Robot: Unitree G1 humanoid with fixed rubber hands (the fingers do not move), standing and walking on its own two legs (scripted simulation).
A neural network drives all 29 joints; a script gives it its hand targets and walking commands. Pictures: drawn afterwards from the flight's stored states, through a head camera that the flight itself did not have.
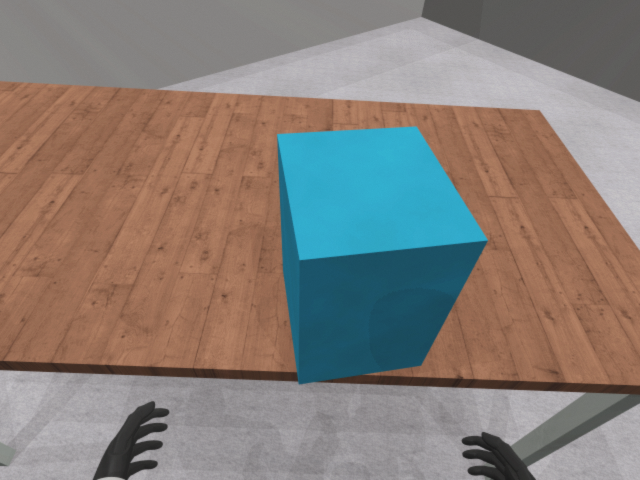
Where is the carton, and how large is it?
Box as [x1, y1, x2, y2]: [277, 126, 487, 383]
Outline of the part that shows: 416,126 277,134 283,273 299,383 420,365 487,241 487,239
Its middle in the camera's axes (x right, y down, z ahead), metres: +0.04 +0.02 +0.49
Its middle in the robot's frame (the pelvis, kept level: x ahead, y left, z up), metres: +0.37 -0.04 +0.10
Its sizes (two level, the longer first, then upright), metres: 0.190 0.169 0.253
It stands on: a table, 0.75 m high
